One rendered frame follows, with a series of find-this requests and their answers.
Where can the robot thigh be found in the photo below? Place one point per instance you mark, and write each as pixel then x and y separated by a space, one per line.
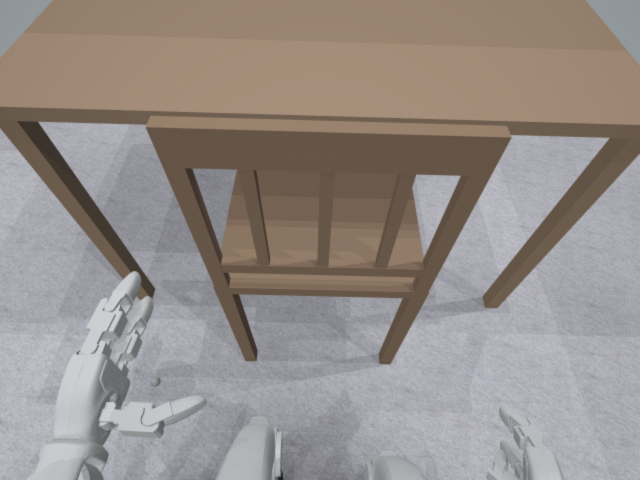
pixel 255 454
pixel 392 468

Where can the left robot thigh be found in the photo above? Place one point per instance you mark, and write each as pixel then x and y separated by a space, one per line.
pixel 255 454

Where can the chair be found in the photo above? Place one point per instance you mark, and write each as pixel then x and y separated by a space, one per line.
pixel 324 208

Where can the left robot forearm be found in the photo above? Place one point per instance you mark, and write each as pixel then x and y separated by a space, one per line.
pixel 70 459

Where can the table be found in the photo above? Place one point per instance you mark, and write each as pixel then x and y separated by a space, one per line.
pixel 539 67

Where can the right robot thigh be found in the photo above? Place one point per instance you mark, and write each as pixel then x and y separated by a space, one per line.
pixel 392 468

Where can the right robot hand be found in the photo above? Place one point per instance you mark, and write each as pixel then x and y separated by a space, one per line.
pixel 535 463

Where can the left robot hand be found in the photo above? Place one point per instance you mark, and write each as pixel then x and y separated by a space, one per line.
pixel 98 369

